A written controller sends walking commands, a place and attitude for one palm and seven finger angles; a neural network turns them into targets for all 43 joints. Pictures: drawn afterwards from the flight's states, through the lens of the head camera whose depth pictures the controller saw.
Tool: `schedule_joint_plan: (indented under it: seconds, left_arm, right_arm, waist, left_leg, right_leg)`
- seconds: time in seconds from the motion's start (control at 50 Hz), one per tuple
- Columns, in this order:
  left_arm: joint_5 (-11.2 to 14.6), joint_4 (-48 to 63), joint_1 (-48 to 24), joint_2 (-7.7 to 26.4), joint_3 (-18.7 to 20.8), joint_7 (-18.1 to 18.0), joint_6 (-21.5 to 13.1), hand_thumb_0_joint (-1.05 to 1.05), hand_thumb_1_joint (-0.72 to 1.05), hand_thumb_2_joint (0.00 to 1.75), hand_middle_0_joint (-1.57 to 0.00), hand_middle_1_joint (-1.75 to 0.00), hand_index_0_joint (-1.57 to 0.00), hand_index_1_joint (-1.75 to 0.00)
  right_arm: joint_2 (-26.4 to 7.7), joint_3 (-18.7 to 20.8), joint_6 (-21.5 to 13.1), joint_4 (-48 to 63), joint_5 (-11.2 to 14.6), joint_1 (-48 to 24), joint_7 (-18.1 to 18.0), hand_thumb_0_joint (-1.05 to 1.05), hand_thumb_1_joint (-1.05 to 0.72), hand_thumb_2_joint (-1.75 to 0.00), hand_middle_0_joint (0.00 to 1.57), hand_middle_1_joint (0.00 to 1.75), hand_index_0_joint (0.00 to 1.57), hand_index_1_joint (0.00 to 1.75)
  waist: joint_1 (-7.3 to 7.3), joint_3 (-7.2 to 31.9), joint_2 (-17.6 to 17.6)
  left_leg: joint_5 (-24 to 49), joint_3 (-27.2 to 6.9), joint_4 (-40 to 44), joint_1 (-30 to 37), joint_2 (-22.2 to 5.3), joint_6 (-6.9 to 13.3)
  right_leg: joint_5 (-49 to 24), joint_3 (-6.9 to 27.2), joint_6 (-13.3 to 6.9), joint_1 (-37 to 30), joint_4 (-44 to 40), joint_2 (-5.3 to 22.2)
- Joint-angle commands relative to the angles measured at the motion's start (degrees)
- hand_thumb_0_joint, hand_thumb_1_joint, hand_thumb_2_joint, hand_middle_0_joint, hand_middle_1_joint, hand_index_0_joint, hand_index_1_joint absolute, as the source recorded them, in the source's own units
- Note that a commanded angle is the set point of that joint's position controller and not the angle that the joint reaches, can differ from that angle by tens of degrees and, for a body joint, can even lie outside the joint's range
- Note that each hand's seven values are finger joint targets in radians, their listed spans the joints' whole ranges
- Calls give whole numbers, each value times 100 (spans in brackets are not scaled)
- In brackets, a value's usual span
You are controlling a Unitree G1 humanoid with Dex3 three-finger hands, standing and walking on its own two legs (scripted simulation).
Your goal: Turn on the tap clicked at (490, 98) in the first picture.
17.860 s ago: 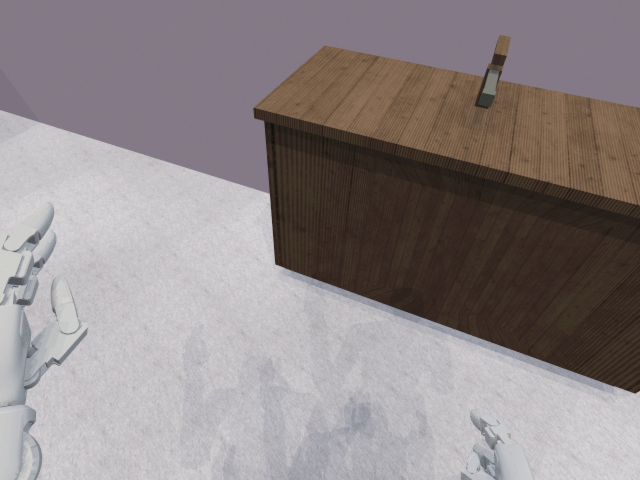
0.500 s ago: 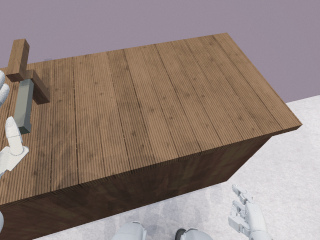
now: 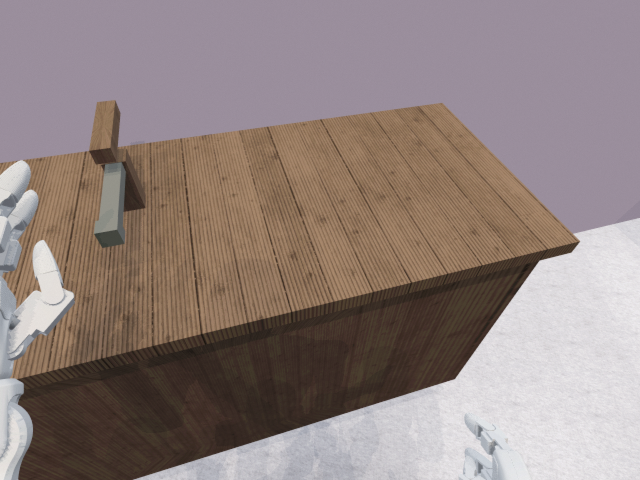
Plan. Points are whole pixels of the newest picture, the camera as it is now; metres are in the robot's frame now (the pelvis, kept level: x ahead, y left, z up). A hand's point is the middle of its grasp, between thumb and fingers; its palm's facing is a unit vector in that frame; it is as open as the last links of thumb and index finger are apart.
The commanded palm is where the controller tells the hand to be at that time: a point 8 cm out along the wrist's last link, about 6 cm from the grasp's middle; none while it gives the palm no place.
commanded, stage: come to a stop and stand still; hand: left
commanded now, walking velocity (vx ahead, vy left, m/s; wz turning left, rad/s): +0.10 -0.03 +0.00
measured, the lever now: (110, 232) +0.39 +0.31 +0.09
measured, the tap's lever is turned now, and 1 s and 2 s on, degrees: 0 0 0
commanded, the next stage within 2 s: look again from close up in 0.52 s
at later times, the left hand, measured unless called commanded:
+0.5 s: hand (53, 304) +0.23 +0.27 +0.17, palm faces +0.37 -0.83 -0.42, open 7.4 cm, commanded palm +0.15 +0.28 +0.19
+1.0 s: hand (35, 289) +0.25 +0.28 +0.17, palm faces +0.35 -0.84 -0.42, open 7.4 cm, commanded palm +0.18 +0.32 +0.19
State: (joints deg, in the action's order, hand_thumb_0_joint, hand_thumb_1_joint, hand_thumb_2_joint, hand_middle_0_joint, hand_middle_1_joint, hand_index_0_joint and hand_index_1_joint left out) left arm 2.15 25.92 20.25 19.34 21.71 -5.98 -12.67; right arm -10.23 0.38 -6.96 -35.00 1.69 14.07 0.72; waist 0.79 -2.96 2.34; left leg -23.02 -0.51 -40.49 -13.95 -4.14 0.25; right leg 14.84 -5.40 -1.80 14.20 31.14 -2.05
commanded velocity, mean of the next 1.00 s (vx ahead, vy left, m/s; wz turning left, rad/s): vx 0.04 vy -0.01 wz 0.00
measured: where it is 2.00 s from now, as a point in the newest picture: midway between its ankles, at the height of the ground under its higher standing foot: outside the picture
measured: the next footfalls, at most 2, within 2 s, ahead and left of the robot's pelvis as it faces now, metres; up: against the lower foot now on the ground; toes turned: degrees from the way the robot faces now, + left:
none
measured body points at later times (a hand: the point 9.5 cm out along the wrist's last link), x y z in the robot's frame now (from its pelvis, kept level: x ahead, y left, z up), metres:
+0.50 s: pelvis -0.01 +0.00 +0.00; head +0.02 +0.02 +0.45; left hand +0.21 +0.31 +0.19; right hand +0.13 -0.23 -0.09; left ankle +0.00 +0.11 -0.73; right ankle -0.01 -0.10 -0.73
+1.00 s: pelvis +0.00 +0.05 +0.01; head +0.05 +0.05 +0.46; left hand +0.22 +0.33 +0.20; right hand +0.18 -0.17 -0.07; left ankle +0.00 +0.11 -0.73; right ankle -0.01 -0.10 -0.73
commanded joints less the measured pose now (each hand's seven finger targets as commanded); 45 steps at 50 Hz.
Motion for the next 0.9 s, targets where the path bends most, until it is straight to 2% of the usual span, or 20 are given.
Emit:
schedule_joint_plan:
  seconds: [0.0,0.04,0.08,0.1,0.16,0.22,0.26,0.32,0.34,0.4,0.42,0.44,0.46,0.5,0.56,0.6,0.7,0.72,0.82,0.88]
  left_arm:
    - [176,1069,167,1062,490,-38,-51,0,90,90,-20,-30,-20,-30]
    - [189,1675,260,1268,643,-71,-167,0,90,90,-20,-30,-20,-30]
    - [119,2128,143,1332,725,-155,-243,0,90,90,-20,-30,-20,-30]
    - [56,2288,-66,1404,737,-182,-243,0,90,90,-20,-30,-20,-30]
    - [19,2048,-102,1347,732,-210,-245,0,90,90,-20,-30,-20,-30]
    - [21,1326,241,1157,722,-162,-138,0,90,90,-20,-30,-20,-30]
    - [39,805,314,1125,689,-109,-105,0,90,90,-20,-30,-20,-30]
    - [101,384,329,931,466,-104,-9,0,90,90,-20,-30,-20,-30]
    - [150,371,542,870,360,-96,37,0,90,90,-20,-30,-20,-30]
    - [133,992,182,1097,482,-168,-54,0,90,90,-20,-30,-20,-30]
    - [64,2753,-4722,5266,2504,-272,-928,0,90,90,-20,-30,-20,-30]
    - [5,683,-2799,2378,1677,-130,-680,0,90,90,-20,-30,-20,-30]
    - [34,860,-2393,2456,1570,-166,-671,0,90,90,-20,-30,-20,-30]
    - [-29,683,-1722,1961,1082,-68,-657,0,90,90,-20,-30,-20,-30]
    - [18,1231,-566,1133,364,-41,-630,0,90,90,-20,-30,-20,-30]
    - [6,1369,57,930,307,-55,-568,0,90,90,-20,-30,-20,-30]
    - [22,1120,469,1399,1127,-122,-426,0,90,90,-20,-30,-20,-30]
    - [31,1187,371,1688,1381,-159,-406,0,90,90,-20,-30,-20,-30]
    - [-2,1594,-12,1406,992,-79,-278,0,90,90,-20,-30,-20,-30]
    - [-92,1769,-130,997,454,-67,-148,0,90,90,-20,-30,-20,-30]
  right_arm:
    - [-745,305,-175,1024,60,-485,-53,0,-90,-90,20,30,20,30]
    - [-681,171,-125,957,-22,-548,-163,0,-90,-90,20,30,20,30]
    - [-828,198,-171,1064,-75,-694,-201,0,-90,-90,20,30,20,30]
    - [-731,193,-179,1079,-115,-787,-199,0,-90,-90,20,30,20,30]
    - [-805,317,-271,998,-111,-524,-151,0,-90,-90,20,30,20,30]
    - [-876,348,-227,966,-25,-356,-109,0,-90,-90,20,30,20,30]
    - [-856,322,-131,906,-2,-261,-106,0,-90,-90,20,30,20,30]
    - [-791,393,-103,887,105,-305,-109,0,-90,-90,20,30,20,30]
    - [-876,455,-37,896,91,-270,-102,0,-90,-90,20,30,20,30]
    - [-699,232,-43,871,27,-553,-109,0,-90,-90,20,30,20,30]
    - [-869,-258,-238,1041,179,-192,-424,0,-90,-90,20,30,20,30]
    - [-231,-166,-520,1041,138,-483,-289,0,-90,-90,20,30,20,30]
    - [-681,-20,-552,862,-93,-698,-191,0,-90,-90,20,30,20,30]
    - [-935,190,-589,977,-136,-396,-152,0,-90,-90,20,30,20,30]
    - [-932,123,-614,1024,-164,-473,63,0,-90,-90,20,30,20,30]
    - [-986,153,-603,1055,-148,-549,143,0,-90,-90,20,30,20,30]
    - [-981,164,-271,1165,-162,-714,14,0,-90,-90,20,30,20,30]
    - [-998,160,-190,1177,-171,-738,-36,0,-90,-90,20,30,20,30]
    - [-889,114,-70,1283,-235,-721,-78,0,-90,-90,20,30,20,30]
    - [-919,86,-149,1259,-239,-677,-47,0,-90,-90,20,30,20,30]
  waist:
    - [-33,55,-1547]
    - [84,351,-229]
    - [-44,333,1596]
    - [-21,183,1913]
    - [-24,300,976]
    - [-68,581,873]
    - [-4,607,353]
    - [-22,435,-1421]
    - [-90,207,-1793]
    - [-17,155,-1115]
    - [168,289,-231]
    - [-94,672,-587]
    - [-156,761,-234]
    - [-269,1270,179]
    - [-228,1372,1115]
    - [-239,1176,916]
    - [-163,1048,-245]
    - [-139,1141,0]
    - [-149,1285,865]
    - [-135,1307,789]
  left_leg:
    - [238,-40,392,183,242,120]
    - [29,20,1591,678,202,187]
    - [-1024,-1496,2848,114,-727,605]
    - [-1093,-1858,3052,-437,-1066,794]
    - [685,-1325,2282,217,-976,825]
    - [1634,-650,1396,453,-612,543]
    - [1302,-563,943,-183,-431,452]
    - [-152,11,-345,-1321,423,138]
    - [-123,41,-762,-1422,372,87]
    - [213,-3,183,-668,149,123]
    - [1093,-137,871,-953,562,260]
    - [1234,-274,1278,-215,88,161]
    - [1188,-240,1424,231,43,115]
    - [1085,-41,983,163,149,138]
    - [1963,-47,1131,220,111,150]
    - [2457,-107,1232,216,-11,138]
    - [3539,-257,1404,368,-240,19]
    - [3892,-268,1477,589,-258,-34]
    - [4917,-268,1366,1442,-416,-57]
    - [4985,-208,1259,1546,-444,-110]
  right_leg:
    - [1266,1913,-771,916,-1815,1542]
    - [1895,988,-373,920,-914,908]
    - [1395,278,44,617,708,-47]
    - [1110,289,75,425,1383,-17]
    - [1037,281,30,574,953,62]
    - [195,86,12,-122,-792,14]
    - [-498,322,-43,-890,-1265,243]
    - [201,2164,-737,-1007,-1505,1435]
    - [697,2642,-961,-696,-1817,1798]
    - [16,1847,-926,-66,-1511,1668]
    - [-901,988,13,-495,-806,811]
    - [162,879,25,142,-626,795]
    - [-43,1033,-61,127,-654,496]
    - [-629,1446,-118,-291,-808,731]
    - [-1585,1004,-167,-569,-433,671]
    - [-1770,781,-98,-512,-439,578]
    - [-1861,361,47,-450,-327,416]
    - [-1788,326,52,-371,-148,406]
    - [-616,236,89,236,-178,352]
    - [-828,200,74,81,-502,343]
